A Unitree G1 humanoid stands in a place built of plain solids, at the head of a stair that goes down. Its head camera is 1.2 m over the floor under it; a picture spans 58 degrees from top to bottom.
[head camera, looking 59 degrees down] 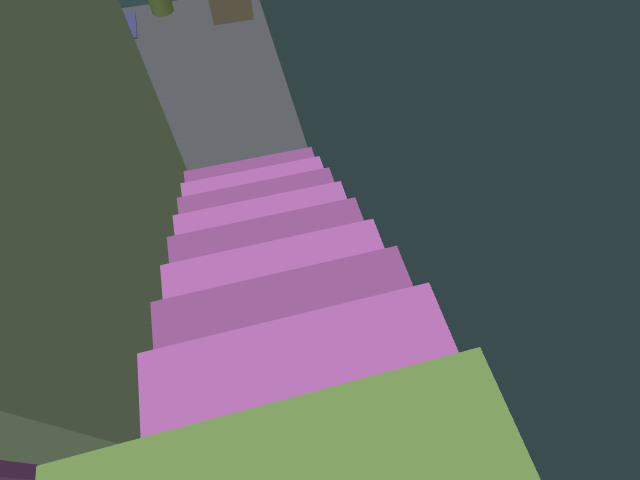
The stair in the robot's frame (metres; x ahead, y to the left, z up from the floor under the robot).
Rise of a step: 0.17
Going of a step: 0.26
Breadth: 0.99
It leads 15 degrees to the left of straight ahead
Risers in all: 9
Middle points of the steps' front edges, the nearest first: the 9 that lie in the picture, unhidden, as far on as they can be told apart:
0.24 0.03 0.00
0.52 0.10 -0.16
0.77 0.16 -0.33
1.01 0.23 -0.50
1.26 0.29 -0.66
1.50 0.36 -0.83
1.75 0.42 -0.99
1.99 0.48 -1.16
2.24 0.55 -1.32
